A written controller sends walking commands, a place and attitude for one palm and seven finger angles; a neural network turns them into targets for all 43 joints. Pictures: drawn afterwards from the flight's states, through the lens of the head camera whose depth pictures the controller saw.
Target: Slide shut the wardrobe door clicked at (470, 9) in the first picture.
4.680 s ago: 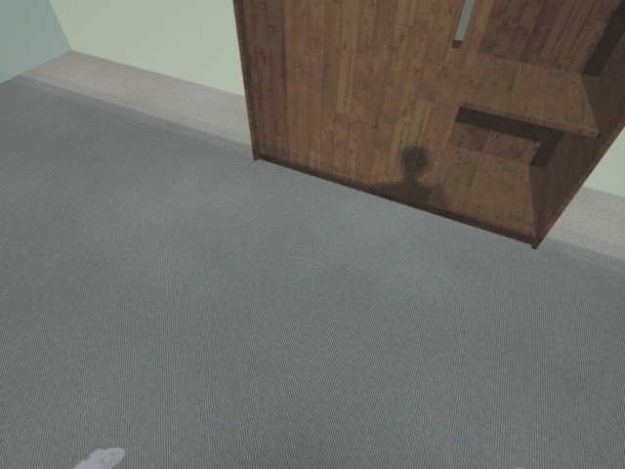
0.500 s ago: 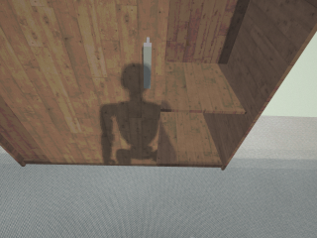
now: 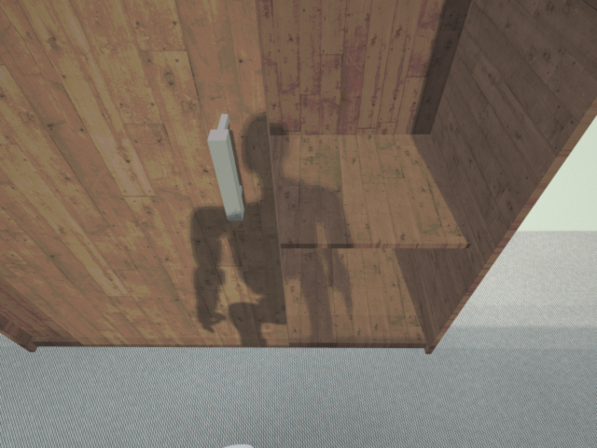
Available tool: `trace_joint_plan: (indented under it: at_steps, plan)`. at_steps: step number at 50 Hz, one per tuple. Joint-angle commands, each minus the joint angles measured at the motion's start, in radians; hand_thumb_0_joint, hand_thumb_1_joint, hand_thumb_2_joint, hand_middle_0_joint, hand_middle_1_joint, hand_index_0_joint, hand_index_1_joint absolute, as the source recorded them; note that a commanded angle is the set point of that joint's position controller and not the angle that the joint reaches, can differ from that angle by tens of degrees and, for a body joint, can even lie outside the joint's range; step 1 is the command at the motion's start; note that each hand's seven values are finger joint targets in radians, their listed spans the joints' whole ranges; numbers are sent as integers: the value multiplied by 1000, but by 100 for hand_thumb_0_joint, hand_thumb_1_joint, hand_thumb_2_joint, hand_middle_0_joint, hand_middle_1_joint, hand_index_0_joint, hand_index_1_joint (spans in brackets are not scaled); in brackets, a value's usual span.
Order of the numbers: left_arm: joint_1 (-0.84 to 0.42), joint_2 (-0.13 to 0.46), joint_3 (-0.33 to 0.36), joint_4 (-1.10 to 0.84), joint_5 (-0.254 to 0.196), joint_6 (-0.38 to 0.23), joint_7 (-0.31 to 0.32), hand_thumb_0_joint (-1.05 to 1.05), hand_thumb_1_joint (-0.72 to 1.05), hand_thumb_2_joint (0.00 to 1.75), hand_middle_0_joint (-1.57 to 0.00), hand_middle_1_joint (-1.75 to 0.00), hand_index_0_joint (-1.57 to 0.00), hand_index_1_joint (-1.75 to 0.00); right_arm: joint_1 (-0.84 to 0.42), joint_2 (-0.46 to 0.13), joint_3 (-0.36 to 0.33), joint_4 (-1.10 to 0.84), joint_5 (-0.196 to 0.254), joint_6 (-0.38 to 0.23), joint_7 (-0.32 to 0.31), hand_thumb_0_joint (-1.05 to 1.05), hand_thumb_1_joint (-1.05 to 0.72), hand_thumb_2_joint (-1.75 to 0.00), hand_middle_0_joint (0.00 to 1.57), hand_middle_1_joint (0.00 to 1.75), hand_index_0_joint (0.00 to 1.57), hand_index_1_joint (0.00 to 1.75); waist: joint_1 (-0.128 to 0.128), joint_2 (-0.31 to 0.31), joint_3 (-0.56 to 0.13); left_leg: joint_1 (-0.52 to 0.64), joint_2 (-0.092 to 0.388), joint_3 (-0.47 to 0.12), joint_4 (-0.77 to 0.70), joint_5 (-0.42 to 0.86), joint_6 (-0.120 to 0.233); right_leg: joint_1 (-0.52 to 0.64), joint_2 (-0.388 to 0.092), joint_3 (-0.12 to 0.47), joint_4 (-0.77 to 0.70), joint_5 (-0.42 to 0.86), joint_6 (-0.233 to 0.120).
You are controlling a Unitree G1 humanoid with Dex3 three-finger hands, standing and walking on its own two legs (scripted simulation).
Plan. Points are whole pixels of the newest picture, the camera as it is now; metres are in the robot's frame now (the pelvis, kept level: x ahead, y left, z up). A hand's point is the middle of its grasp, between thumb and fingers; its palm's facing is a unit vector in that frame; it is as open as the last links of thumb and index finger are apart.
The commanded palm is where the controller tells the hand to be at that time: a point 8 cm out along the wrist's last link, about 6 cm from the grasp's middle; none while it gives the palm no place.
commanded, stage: come to a stop and stand still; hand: left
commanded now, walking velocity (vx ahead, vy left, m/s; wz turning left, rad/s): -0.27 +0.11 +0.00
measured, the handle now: (230, 169) +0.50 +0.14 +0.10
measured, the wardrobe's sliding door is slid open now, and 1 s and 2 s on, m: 0.47 0.47 0.47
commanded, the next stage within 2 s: look again from close up in 1.36 s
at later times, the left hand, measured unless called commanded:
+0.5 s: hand out of the picture +0.02 +0.19 -0.18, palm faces +0.04 -0.96 -0.28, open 7.4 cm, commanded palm none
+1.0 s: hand out of the picture -0.03 +0.17 -0.18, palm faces +0.05 -0.98 -0.20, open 7.4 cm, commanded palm none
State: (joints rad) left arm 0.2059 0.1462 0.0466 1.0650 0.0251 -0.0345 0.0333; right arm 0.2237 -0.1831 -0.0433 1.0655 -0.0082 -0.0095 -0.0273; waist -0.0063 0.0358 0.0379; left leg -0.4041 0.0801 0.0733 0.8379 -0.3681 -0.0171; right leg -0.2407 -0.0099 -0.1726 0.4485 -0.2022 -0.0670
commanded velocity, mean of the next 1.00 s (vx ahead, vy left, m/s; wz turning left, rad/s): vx -0.04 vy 0.00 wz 0.00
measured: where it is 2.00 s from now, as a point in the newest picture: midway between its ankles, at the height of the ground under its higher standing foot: outside the picture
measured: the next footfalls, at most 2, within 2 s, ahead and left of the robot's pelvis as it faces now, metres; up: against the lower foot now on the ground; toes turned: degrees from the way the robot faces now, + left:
left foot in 0.12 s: +0.10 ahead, +0.10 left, +0.00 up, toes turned +0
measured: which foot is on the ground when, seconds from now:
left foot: up 0.00-0.10, down 0.12-1.00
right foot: down 0.00-1.00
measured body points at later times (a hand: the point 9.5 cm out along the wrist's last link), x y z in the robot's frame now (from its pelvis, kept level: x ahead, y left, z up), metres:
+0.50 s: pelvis -0.01 +0.00 -0.02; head +0.01 -0.02 +0.42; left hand +0.02 +0.24 -0.16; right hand +0.08 -0.24 -0.18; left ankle +0.06 +0.10 -0.74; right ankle -0.03 -0.12 -0.74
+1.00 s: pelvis -0.04 +0.00 -0.01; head -0.05 +0.00 +0.44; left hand -0.04 +0.23 -0.16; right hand -0.08 -0.22 -0.17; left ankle +0.06 +0.10 -0.74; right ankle -0.03 -0.12 -0.74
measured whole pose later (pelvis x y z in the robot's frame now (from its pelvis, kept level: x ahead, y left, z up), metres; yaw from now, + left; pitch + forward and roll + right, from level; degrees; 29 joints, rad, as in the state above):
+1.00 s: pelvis -0.04 +0.00 -0.01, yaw +1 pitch -2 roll -1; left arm 0.34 0.16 0.02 1.02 0.02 0.00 0.03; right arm 0.40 -0.15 -0.01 1.07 -0.02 0.02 -0.01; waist -0.02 0.00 -0.01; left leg -0.38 -0.01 0.01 0.52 -0.17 0.03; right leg -0.25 0.00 -0.02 0.57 -0.31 -0.02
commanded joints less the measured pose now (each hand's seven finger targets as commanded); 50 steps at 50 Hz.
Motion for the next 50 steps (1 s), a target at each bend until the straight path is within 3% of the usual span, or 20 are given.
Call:
trace_joint_plan:
  at_steps: [1,4,8,11,16,17,18,19,20,22,24,25,26,28,31,35,38,42,46,50]
  plan:
    - [47,160,15,-34,-6,10,10,0,90,90,-20,-30,-20,-30,94,-4,10,-8,4,27,3,0,-90,-90,20,30,20,30,0,-121,-64,118,-16,-10,-200,77,-22,53,-263,176,-81,548,-103]
    - [46,174,25,-44,-9,31,12,0,90,90,-20,-30,-20,-30,70,-54,-5,-32,-4,37,4,0,-90,-90,20,30,20,30,-10,-114,-26,197,1,-25,-321,257,-9,-16,-258,196,-25,444,-61]
    - [77,110,10,-73,-15,57,14,0,90,90,-20,-30,-20,-30,4,-146,-16,-81,-11,30,-5,0,-90,-90,20,30,20,30,16,207,-29,170,227,-237,-507,723,159,-39,-36,68,249,-177,68]
    - [105,111,14,-61,-11,65,10,0,90,90,-20,-30,-20,-30,-75,-146,-18,-112,-15,27,-14,0,-90,-90,20,30,20,30,34,157,-68,210,237,-230,-503,686,229,-124,-24,164,500,-359,63]
    - [105,85,3,-67,-11,51,6,0,90,90,-20,-30,-20,-30,-49,-153,-33,-105,-13,26,-6,0,-90,-90,20,30,20,30,7,76,-148,316,198,-189,-458,676,205,-89,-24,141,293,-293,82]
    - [207,103,-18,-49,-17,28,31,0,90,90,-20,-30,-20,-30,-94,-198,-52,-148,9,2,-10,0,-90,-90,20,30,20,30,49,24,-209,378,197,-162,-158,835,126,-122,-80,261,14,-109,72]
    - [167,159,-4,-118,3,12,31,0,90,90,-20,-30,-20,-30,-57,-90,-32,-192,11,8,20,0,-90,-90,20,30,20,30,37,-228,-148,52,34,-56,-115,310,74,31,-148,369,-71,180,61]
    - [144,181,-5,-138,8,-6,34,0,90,90,-20,-30,-20,-30,-35,-56,-18,-214,-1,9,30,0,-90,-90,20,30,20,30,5,-274,-106,-58,-53,-16,-16,-54,32,80,-259,453,-30,481,-30]
    - [160,202,-9,-156,18,-19,32,0,90,90,-20,-30,-20,-30,-18,-23,-16,-229,-2,2,31,0,-90,-90,20,30,20,30,-2,-91,-139,-21,-94,-27,-49,-93,20,106,-258,412,61,724,-77]
    - [139,198,11,-164,3,-23,33,0,90,90,-20,-30,-20,-30,-18,-41,-12,-230,0,12,29,0,-90,-90,20,30,20,30,-1,-274,-152,-94,-80,-33,-10,-57,44,212,-216,376,131,858,-85]
    - [108,162,1,-189,3,-4,36,0,90,90,-20,-30,-20,-30,20,-42,-9,-221,4,13,19,0,-90,-90,20,30,20,30,-24,-286,-99,48,-72,-33,-152,45,49,76,-185,295,134,668,-65]
    - [88,162,-2,-199,-1,9,35,0,90,90,-20,-30,-20,-30,75,-48,-6,-193,3,12,17,0,-90,-90,20,30,20,30,-46,-201,-78,179,-58,-37,-254,194,51,-46,-155,269,142,414,-35]
    - [83,143,-1,-207,-6,24,33,0,90,90,-20,-30,-20,-30,99,-78,-7,-177,-7,6,20,0,-90,-90,20,30,20,30,-40,19,-6,194,11,-139,-317,290,83,-147,-75,213,174,60,1]
    - [129,116,-7,-190,-9,47,25,0,90,90,-20,-30,-20,-30,73,-114,-8,-175,-21,14,20,0,-90,-90,20,30,20,30,-8,202,116,-43,123,-332,-548,-25,154,-95,28,133,243,-344,35]
    - [211,115,-16,-138,-2,37,12,0,90,90,-20,-30,-20,-30,-4,-103,1,-187,-15,17,18,0,-90,-90,20,30,20,30,55,3,112,-168,48,-271,-534,-251,124,24,-5,196,93,-266,20]
    - [112,177,-2,-169,-6,29,8,0,90,90,-20,-30,-20,-30,111,-58,-1,-151,-17,31,23,0,-90,-90,20,30,20,30,-27,-169,62,125,-75,-71,-220,13,41,-296,-164,411,-191,-564,-45]
    - [58,169,0,-180,-9,29,8,0,90,90,-20,-30,-20,-30,197,-39,7,-110,-17,24,20,0,-90,-90,20,30,20,30,-57,-122,40,192,-65,-78,-219,35,39,-346,-133,325,-146,-502,-28]
    - [160,126,-2,-137,-9,38,4,0,90,90,-20,-30,-20,-30,168,-81,7,-109,-23,11,14,0,-90,-90,20,30,20,30,1,58,82,-39,23,-260,-524,-231,83,-150,-10,212,25,-401,22]
    - [249,89,-14,-76,-6,29,1,0,90,90,-20,-30,-20,-30,125,-82,10,-86,-17,4,8,0,-90,-90,20,30,20,30,42,49,35,-87,36,-283,-582,-237,95,8,-4,198,36,-261,20]
    - [224,94,-21,-56,-10,14,1,0,90,90,-20,-30,-20,-30,150,-53,17,-57,-11,-1,8,0,-90,-90,20,30,20,30,13,-17,32,27,-9,-208,-497,-85,66,-68,-59,274,-65,-299,5]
